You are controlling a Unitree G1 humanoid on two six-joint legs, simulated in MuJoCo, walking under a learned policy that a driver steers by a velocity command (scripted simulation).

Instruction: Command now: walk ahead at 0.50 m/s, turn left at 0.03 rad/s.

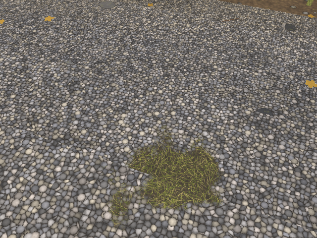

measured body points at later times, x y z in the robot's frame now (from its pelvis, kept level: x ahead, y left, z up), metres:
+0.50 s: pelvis +0.27 +0.06 +0.00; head +0.29 +0.06 +0.45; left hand +0.44 +0.31 -0.12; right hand +0.27 -0.22 -0.13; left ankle +0.24 +0.15 -0.75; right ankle +0.40 -0.14 -0.68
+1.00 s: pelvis +0.52 -0.04 +0.00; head +0.54 -0.07 +0.44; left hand +0.70 +0.19 -0.11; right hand +0.59 -0.37 -0.10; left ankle +0.70 +0.10 -0.68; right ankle +0.48 -0.10 -0.75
